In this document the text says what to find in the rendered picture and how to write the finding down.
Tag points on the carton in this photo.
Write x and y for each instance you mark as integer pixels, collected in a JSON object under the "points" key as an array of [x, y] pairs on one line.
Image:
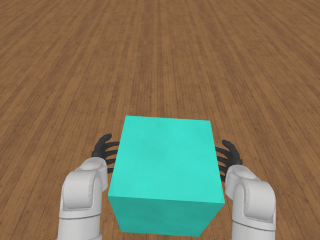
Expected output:
{"points": [[166, 178]]}

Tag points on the robot right forearm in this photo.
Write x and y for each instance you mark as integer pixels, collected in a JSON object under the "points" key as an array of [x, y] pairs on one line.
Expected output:
{"points": [[254, 205]]}

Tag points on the robot left forearm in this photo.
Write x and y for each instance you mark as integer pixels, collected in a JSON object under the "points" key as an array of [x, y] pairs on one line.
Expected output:
{"points": [[81, 201]]}

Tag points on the robot left hand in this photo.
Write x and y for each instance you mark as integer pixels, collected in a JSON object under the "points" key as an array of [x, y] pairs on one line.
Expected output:
{"points": [[101, 146]]}

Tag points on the robot right hand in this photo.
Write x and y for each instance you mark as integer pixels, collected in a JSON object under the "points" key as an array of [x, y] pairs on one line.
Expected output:
{"points": [[233, 158]]}

